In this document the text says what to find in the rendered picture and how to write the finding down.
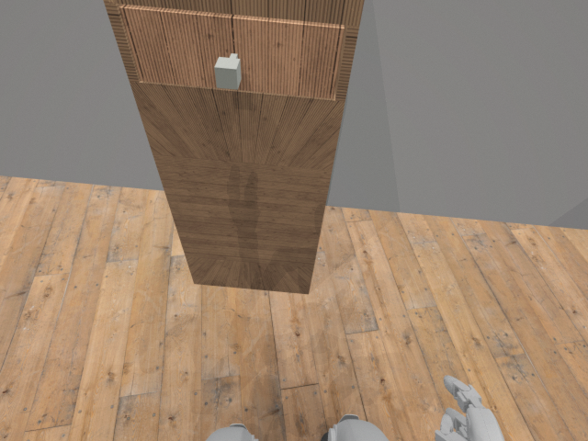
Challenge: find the cabinet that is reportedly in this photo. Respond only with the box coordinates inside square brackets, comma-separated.
[103, 0, 365, 294]

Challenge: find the handle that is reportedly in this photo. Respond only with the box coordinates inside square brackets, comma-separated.
[214, 53, 242, 90]

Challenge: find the drawer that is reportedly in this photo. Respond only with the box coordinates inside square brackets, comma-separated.
[119, 5, 345, 99]

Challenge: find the robot right hand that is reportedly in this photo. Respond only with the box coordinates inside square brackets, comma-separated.
[435, 375, 504, 441]

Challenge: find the right robot thigh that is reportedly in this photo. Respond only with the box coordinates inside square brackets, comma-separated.
[328, 419, 389, 441]

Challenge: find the robot right shin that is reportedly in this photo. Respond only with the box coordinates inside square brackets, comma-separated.
[338, 414, 359, 424]

